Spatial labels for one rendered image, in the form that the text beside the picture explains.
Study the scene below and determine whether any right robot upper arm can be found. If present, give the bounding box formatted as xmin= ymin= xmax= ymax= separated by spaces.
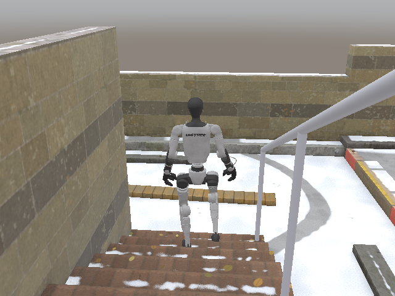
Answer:
xmin=209 ymin=124 xmax=226 ymax=158

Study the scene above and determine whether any right robot hand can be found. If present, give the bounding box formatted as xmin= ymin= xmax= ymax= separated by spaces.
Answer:
xmin=223 ymin=168 xmax=236 ymax=181

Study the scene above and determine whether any left robot hand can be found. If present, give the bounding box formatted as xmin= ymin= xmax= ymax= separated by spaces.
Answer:
xmin=163 ymin=173 xmax=177 ymax=186

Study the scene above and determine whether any left robot upper arm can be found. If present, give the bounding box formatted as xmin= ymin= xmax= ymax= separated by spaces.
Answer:
xmin=168 ymin=125 xmax=183 ymax=159

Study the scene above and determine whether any humanoid robot torso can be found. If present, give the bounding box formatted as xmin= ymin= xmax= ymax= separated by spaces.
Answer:
xmin=182 ymin=121 xmax=211 ymax=185

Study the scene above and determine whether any robot right forearm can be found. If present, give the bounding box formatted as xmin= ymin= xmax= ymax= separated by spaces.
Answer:
xmin=221 ymin=149 xmax=235 ymax=171

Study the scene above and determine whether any robot left forearm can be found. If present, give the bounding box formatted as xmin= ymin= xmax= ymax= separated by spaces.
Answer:
xmin=164 ymin=150 xmax=174 ymax=175

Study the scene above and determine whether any left robot thigh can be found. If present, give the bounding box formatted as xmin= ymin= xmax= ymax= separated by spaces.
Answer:
xmin=177 ymin=173 xmax=191 ymax=217

